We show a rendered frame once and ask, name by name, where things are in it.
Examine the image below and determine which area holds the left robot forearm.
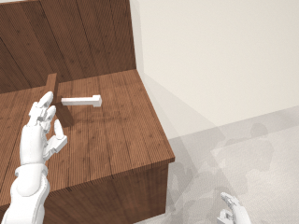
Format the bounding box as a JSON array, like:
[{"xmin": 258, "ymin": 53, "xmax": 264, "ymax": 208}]
[{"xmin": 1, "ymin": 162, "xmax": 50, "ymax": 224}]

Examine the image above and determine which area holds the counter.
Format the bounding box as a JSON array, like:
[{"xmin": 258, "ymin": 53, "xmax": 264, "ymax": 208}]
[{"xmin": 0, "ymin": 0, "xmax": 176, "ymax": 224}]

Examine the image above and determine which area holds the tap lever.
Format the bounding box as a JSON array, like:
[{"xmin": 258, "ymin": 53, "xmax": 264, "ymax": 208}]
[{"xmin": 61, "ymin": 95, "xmax": 102, "ymax": 107}]

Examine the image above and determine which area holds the robot left hand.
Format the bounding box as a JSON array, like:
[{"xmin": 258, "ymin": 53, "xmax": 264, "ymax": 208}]
[{"xmin": 20, "ymin": 91, "xmax": 67, "ymax": 166}]

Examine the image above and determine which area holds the robot right hand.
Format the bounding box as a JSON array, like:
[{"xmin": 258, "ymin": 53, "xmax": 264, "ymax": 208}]
[{"xmin": 217, "ymin": 192, "xmax": 252, "ymax": 224}]

